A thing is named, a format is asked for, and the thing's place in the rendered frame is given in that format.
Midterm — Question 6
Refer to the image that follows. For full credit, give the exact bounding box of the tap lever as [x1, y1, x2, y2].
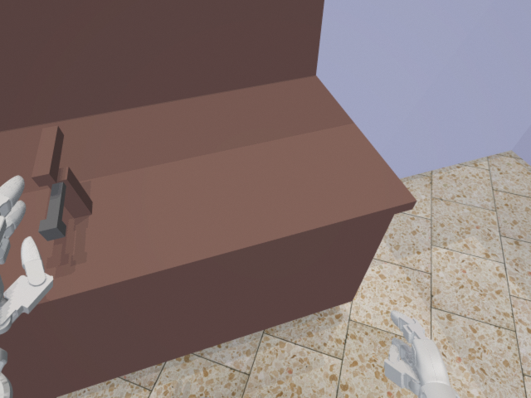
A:
[38, 182, 66, 241]

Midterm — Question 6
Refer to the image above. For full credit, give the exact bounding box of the counter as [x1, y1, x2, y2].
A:
[0, 0, 417, 398]

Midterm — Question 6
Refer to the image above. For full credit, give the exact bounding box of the left robot hand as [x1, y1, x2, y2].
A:
[0, 175, 53, 334]

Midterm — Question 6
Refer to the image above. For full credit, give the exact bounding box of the right robot hand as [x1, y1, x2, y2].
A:
[384, 310, 451, 396]

